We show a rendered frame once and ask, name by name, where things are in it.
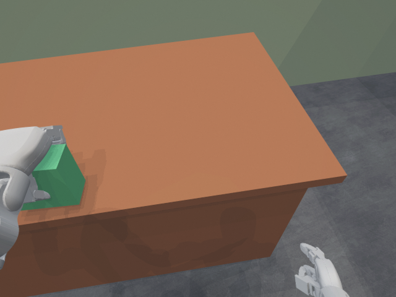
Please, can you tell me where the table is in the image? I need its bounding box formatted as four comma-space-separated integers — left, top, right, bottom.
0, 32, 347, 297

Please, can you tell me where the robot left forearm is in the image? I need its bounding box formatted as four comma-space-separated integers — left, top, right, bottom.
0, 166, 30, 270

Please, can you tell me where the left robot hand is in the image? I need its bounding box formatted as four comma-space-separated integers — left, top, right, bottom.
0, 125, 66, 204

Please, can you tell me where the right robot hand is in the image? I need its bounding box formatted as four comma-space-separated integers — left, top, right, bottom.
295, 243, 343, 297

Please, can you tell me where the sponge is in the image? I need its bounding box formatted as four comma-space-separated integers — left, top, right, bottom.
22, 144, 85, 210

